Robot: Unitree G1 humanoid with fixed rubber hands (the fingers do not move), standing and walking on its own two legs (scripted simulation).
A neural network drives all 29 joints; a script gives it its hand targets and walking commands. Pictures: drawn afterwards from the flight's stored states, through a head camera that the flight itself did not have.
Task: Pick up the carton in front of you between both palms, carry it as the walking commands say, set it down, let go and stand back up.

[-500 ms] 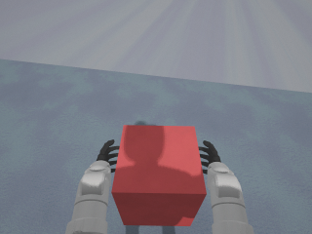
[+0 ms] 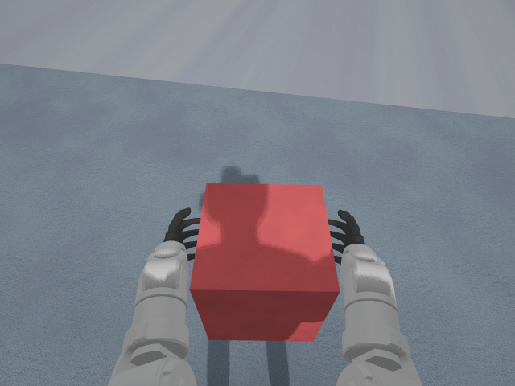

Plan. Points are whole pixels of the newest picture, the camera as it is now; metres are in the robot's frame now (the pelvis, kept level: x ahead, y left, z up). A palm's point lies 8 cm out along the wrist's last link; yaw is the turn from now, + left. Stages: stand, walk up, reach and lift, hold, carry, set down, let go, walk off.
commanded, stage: set down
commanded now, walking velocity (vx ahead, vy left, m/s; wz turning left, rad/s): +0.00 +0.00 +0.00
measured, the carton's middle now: (262, 266) +0.34 -0.01 -0.06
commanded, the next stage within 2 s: none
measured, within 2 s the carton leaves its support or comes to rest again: neither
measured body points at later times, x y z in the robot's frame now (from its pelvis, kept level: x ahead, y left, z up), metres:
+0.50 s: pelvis -0.04 +0.01 -0.11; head +0.18 -0.01 +0.29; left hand +0.39 +0.13 -0.18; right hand +0.37 -0.17 -0.19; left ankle +0.01 +0.12 -0.73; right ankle +0.05 -0.10 -0.73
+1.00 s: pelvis -0.06 +0.01 -0.23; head +0.21 -0.01 +0.12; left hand +0.43 +0.12 -0.34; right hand +0.40 -0.18 -0.34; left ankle +0.01 +0.12 -0.73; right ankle +0.05 -0.10 -0.73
